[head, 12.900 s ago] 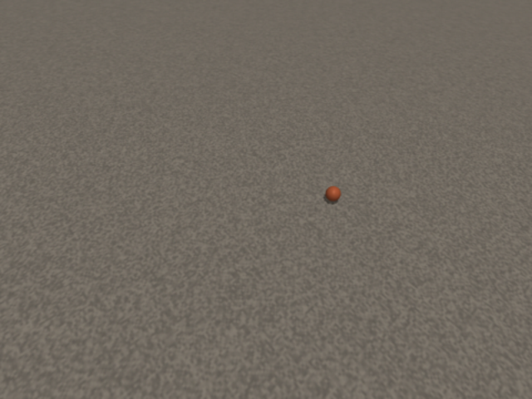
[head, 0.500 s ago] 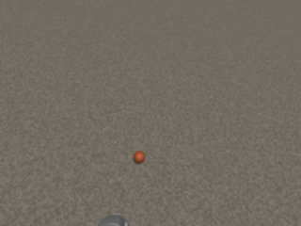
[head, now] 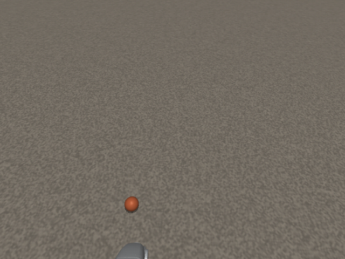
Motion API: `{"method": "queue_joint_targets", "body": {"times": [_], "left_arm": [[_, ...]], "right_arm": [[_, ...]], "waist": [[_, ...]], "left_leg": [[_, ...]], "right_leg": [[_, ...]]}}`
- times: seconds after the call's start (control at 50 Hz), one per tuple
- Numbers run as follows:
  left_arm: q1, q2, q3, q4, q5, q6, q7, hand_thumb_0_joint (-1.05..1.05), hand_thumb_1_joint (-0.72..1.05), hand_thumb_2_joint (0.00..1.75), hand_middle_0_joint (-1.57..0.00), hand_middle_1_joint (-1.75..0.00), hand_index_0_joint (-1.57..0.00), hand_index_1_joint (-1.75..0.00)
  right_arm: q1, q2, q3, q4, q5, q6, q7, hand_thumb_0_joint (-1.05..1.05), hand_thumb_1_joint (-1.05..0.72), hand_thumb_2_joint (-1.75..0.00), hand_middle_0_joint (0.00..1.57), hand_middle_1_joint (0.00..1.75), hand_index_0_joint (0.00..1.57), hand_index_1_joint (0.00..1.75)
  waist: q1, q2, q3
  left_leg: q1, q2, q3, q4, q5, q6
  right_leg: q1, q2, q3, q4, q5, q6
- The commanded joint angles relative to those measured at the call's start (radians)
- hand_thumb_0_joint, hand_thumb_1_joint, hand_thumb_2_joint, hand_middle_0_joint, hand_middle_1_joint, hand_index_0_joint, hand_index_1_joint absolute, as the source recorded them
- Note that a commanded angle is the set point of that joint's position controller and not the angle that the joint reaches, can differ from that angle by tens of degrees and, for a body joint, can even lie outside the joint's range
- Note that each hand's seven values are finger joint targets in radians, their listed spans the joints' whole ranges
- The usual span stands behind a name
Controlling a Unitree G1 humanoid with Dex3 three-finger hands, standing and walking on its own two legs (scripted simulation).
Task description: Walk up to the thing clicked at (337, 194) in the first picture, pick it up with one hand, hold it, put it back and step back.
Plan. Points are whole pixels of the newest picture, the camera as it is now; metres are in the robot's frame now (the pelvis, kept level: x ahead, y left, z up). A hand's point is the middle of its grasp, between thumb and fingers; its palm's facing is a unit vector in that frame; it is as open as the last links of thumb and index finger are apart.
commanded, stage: walk up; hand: left
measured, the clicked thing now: (131, 203) +0.52 +0.24 -0.71
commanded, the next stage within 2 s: stand in 2.00 s
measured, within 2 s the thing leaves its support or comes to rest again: neither
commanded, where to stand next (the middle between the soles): +0.16 -0.01 m, yaw +4 degrees
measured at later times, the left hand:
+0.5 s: hand (86, 258) +0.15 +0.22 -0.14, palm faces +0.02 -0.91 -0.42, open 7.4 cm
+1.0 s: hand (84, 245) +0.18 +0.24 -0.14, palm faces +0.05 -0.92 -0.38, open 7.4 cm
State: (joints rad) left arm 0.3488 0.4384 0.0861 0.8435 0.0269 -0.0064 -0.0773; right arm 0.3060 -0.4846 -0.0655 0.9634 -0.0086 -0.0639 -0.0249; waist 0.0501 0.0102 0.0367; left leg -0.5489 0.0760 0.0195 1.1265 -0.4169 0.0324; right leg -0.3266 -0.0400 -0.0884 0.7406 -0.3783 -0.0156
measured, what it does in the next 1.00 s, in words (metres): walks ahead: left foot, then right foot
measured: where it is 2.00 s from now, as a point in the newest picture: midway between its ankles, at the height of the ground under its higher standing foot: outside the picture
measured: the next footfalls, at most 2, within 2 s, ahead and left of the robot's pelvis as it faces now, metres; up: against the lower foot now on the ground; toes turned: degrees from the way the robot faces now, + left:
left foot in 0.20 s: +0.19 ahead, +0.08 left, +0.00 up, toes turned +5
right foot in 0.46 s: +0.20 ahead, -0.19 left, +0.00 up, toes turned +3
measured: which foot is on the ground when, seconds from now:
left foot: up 0.00-0.18, down 0.20-0.48, up 0.50-0.74, down 0.76-1.00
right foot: down 0.00-0.22, up 0.24-0.44, down 0.46-1.00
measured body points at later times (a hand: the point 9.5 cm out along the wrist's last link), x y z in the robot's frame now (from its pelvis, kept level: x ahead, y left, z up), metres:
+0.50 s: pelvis +0.09 -0.06 +0.00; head +0.11 -0.07 +0.45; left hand +0.15 +0.27 -0.11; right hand +0.20 -0.38 -0.11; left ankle +0.15 +0.07 -0.71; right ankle +0.16 -0.20 -0.71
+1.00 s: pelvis +0.12 -0.04 +0.01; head +0.14 -0.03 +0.46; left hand +0.17 +0.29 -0.12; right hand +0.22 -0.34 -0.12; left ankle +0.12 +0.09 -0.71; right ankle +0.16 -0.19 -0.71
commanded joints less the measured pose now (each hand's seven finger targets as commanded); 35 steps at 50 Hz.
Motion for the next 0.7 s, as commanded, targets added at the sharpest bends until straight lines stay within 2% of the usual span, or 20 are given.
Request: {"method": "queue_joint_targets", "body": {"times": [0.0,0.04,0.08,0.14,0.16,0.18,0.2,0.22,0.26,0.3,0.36,0.4,0.42,0.44,0.46,0.48,0.5,0.54,0.64,0.68], "left_arm": [[0.026,0.268,0.068,-0.066,-0.007,-0.051,0.034,0.0,0.9,0.9,-0.2,-0.3,-0.2,-0.3],[0.023,0.262,0.055,-0.066,-0.012,-0.06,0.045,0.0,0.9,0.9,-0.2,-0.3,-0.2,-0.3],[0.006,0.24,0.031,-0.066,-0.018,-0.06,0.056,0.0,0.9,0.9,-0.2,-0.3,-0.2,-0.3],[-0.042,0.203,-0.001,-0.072,-0.038,-0.048,0.07,0.0,0.9,0.9,-0.2,-0.3,-0.2,-0.3],[-0.041,0.162,-0.017,-0.084,-0.043,-0.051,0.075,0.0,0.9,0.9,-0.2,-0.3,-0.2,-0.3],[0.008,0.119,-0.023,-0.112,-0.043,-0.056,0.064,0.0,0.9,0.9,-0.2,-0.3,-0.2,-0.3],[0.038,0.186,0.003,-0.088,-0.04,-0.04,0.076,0.0,0.9,0.9,-0.2,-0.3,-0.2,-0.3],[0.002,0.224,0.006,-0.07,-0.022,-0.029,0.082,0.0,0.9,0.9,-0.2,-0.3,-0.2,-0.3],[0.008,0.21,0.012,-0.053,-0.022,-0.027,0.075,0.0,0.9,0.9,-0.2,-0.3,-0.2,-0.3],[0.078,0.189,0.012,-0.01,-0.019,-0.032,0.064,0.0,0.9,0.9,-0.2,-0.3,-0.2,-0.3],[0.088,0.142,0.013,0.027,-0.023,-0.046,0.071,0.0,0.9,0.9,-0.2,-0.3,-0.2,-0.3],[0.09,0.141,0.018,0.044,-0.017,-0.059,0.088,0.0,0.9,0.9,-0.2,-0.3,-0.2,-0.3],[0.081,0.163,0.024,0.048,-0.011,-0.065,0.098,0.0,0.9,0.9,-0.2,-0.3,-0.2,-0.3],[0.059,0.206,0.033,0.034,0.001,-0.072,0.106,0.0,0.9,0.9,-0.2,-0.3,-0.2,-0.3],[-0.003,0.281,0.04,0.002,0.011,-0.085,0.114,0.0,0.9,0.9,-0.2,-0.3,-0.2,-0.3],[-0.055,0.346,0.049,-0.001,0.003,-0.078,0.118,0.0,0.9,0.9,-0.2,-0.3,-0.2,-0.3],[-0.096,0.32,0.046,-0.007,-0.002,-0.078,0.12,0.0,0.9,0.9,-0.2,-0.3,-0.2,-0.3],[-0.109,0.286,0.038,0.0,0.0,-0.078,0.124,0.0,0.9,0.9,-0.2,-0.3,-0.2,-0.3],[-0.128,0.266,0.035,0.01,0.005,-0.071,0.114,0.0,0.9,0.9,-0.2,-0.3,-0.2,-0.3],[-0.164,0.262,0.026,0.01,0.0,-0.058,0.107,0.0,0.9,0.9,-0.2,-0.3,-0.2,-0.3]], "right_arm": [[-0.004,-0.166,-0.041,-0.098,-0.004,-0.044,0.022,0.0,-0.9,-0.9,0.2,0.3,0.2,0.3],[-0.034,-0.136,-0.031,-0.124,-0.006,-0.043,0.03,0.0,-0.9,-0.9,0.2,0.3,0.2,0.3],[-0.047,-0.104,-0.024,-0.133,-0.001,-0.039,0.03,0.0,-0.9,-0.9,0.2,0.3,0.2,0.3],[0.027,-0.101,-0.031,-0.113,0.002,-0.034,0.016,0.0,-0.9,-0.9,0.2,0.3,0.2,0.3],[0.071,-0.146,-0.045,-0.108,-0.005,-0.034,0.007,0.0,-0.9,-0.9,0.2,0.3,0.2,0.3],[0.153,-0.242,-0.079,-0.132,-0.008,-0.037,0.009,0.0,-0.9,-0.9,0.2,0.3,0.2,0.3],[0.154,-0.285,-0.092,-0.154,0.016,-0.03,0.012,0.0,-0.9,-0.9,0.2,0.3,0.2,0.3],[0.109,-0.261,-0.094,-0.151,0.027,-0.023,0.013,0.0,-0.9,-0.9,0.2,0.3,0.2,0.3],[0.0,-0.218,-0.071,-0.175,0.017,-0.017,0.009,0.0,-0.9,-0.9,0.2,0.3,0.2,0.3],[-0.063,-0.196,-0.054,-0.177,0.008,-0.012,0.016,0.0,-0.9,-0.9,0.2,0.3,0.2,0.3],[-0.119,-0.168,-0.035,-0.179,-0.011,0.01,0.029,0.0,-0.9,-0.9,0.2,0.3,0.2,0.3],[-0.153,-0.147,-0.027,-0.181,-0.006,0.036,0.035,0.0,-0.9,-0.9,0.2,0.3,0.2,0.3],[-0.156,-0.111,-0.017,-0.185,-0.004,0.048,0.036,0.0,-0.9,-0.9,0.2,0.3,0.2,0.3],[-0.135,-0.056,-0.002,-0.184,0.001,0.057,0.036,0.0,-0.9,-0.9,0.2,0.3,0.2,0.3],[-0.116,-0.006,0.012,-0.19,0.001,0.065,0.036,0.0,-0.9,-0.9,0.2,0.3,0.2,0.3],[-0.152,-0.1,-0.02,-0.177,-0.008,0.077,0.023,0.0,-0.9,-0.9,0.2,0.3,0.2,0.3],[-0.132,-0.131,-0.033,-0.154,-0.005,0.082,0.024,0.0,-0.9,-0.9,0.2,0.3,0.2,0.3],[-0.099,-0.14,-0.043,-0.12,-0.002,0.079,0.03,0.0,-0.9,-0.9,0.2,0.3,0.2,0.3],[-0.095,-0.109,-0.036,-0.077,-0.008,0.073,0.041,0.0,-0.9,-0.9,0.2,0.3,0.2,0.3],[-0.093,-0.105,-0.035,-0.052,-0.006,0.065,0.042,0.0,-0.9,-0.9,0.2,0.3,0.2,0.3]], "waist": [[0.001,-0.154,0.09],[-0.001,-0.126,0.058],[-0.01,-0.102,0.012],[-0.077,-0.054,-0.064],[-0.111,0.016,-0.12],[-0.136,0.196,-0.207],[-0.129,0.134,-0.225],[-0.111,0.009,-0.136],[-0.062,0.015,-0.006],[-0.035,0.122,0.013],[-0.023,0.182,0.004],[-0.002,0.151,-0.044],[0.003,0.094,-0.05],[0.011,-0.037,-0.027],[-0.019,-0.19,0.009],[-0.008,-0.165,0.036],[-0.027,-0.117,0.059],[-0.036,-0.13,0.027],[-0.02,-0.21,-0.028],[-0.036,-0.216,-0.04]], "left_leg": [[-0.108,0.016,-0.016,-0.184,0.016,0.0],[-0.031,0.007,-0.01,-0.281,0.053,0.006],[0.087,-0.038,0.03,-0.367,0.127,0.01],[0.382,-0.099,0.063,-0.58,0.367,0.048],[0.543,-0.031,-0.033,-0.591,0.48,0.092],[0.724,0.193,-0.4,-0.639,0.394,0.204],[0.677,0.372,-0.66,-0.743,0.289,0.355],[0.521,0.361,-0.623,-0.788,0.119,0.344],[0.356,0.259,-0.44,-0.8,-0.008,0.252],[0.222,0.165,-0.256,-0.784,0.031,0.199],[0.08,0.13,-0.172,-0.726,0.098,0.192],[0.06,0.091,-0.121,-0.589,0.103,0.148],[0.014,0.056,-0.097,-0.514,0.037,0.116],[-0.029,-0.007,-0.049,-0.367,0.0,0.071],[-0.093,-0.094,-0.038,-0.231,-0.077,0.007],[-0.018,-0.05,-0.118,-0.132,-0.152,0.004],[-0.017,-0.031,-0.153,-0.1,-0.114,0.001],[-0.046,-0.031,-0.132,-0.091,-0.043,-0.003],[0.071,-0.02,-0.039,-0.278,-0.067,-0.018],[0.194,-0.051,0.007,-0.401,-0.03,-0.017]], "right_leg": [[0.079,-0.272,0.373,-0.412,0.007,-0.246],[0.105,-0.292,0.321,-0.354,0.285,-0.245],[0.105,-0.255,0.217,-0.27,0.588,-0.206],[0.027,-0.158,0.072,-0.046,0.685,-0.102],[-0.076,-0.117,0.041,0.095,0.619,-0.049],[-0.272,0.005,0.004,0.35,0.194,0.0],[-0.316,0.033,0.057,0.465,-0.227,0.009],[-0.311,-0.011,0.13,0.491,-0.243,-0.009],[-0.292,-0.063,0.152,0.388,-0.151,-0.018],[-0.176,-0.057,0.094,0.242,-0.062,-0.013],[0.013,-0.011,0.046,0.061,0.03,0.009],[0.12,0.034,0.016,-0.091,0.142,0.008],[0.165,0.034,0.038,-0.141,0.14,0.008],[0.148,-0.068,0.209,-0.279,0.024,-0.021],[0.074,-0.318,0.576,-0.447,-0.044,-0.098],[-0.07,-0.408,0.646,-0.46,-0.099,-0.211],[-0.062,-0.372,0.592,-0.436,-0.111,-0.215],[0.039,-0.295,0.456,-0.363,0.037,-0.183],[0.065,-0.242,0.319,-0.303,0.115,-0.17],[-0.009,-0.214,0.265,-0.262,0.12,-0.16]]}}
